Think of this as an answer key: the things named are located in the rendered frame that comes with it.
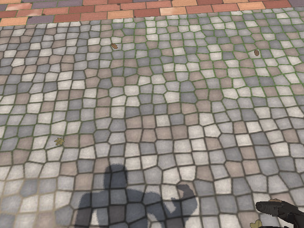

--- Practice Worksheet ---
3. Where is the robot right hand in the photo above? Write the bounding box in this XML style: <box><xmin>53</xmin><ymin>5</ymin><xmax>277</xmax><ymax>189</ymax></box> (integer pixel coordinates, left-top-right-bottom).
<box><xmin>256</xmin><ymin>200</ymin><xmax>304</xmax><ymax>228</ymax></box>

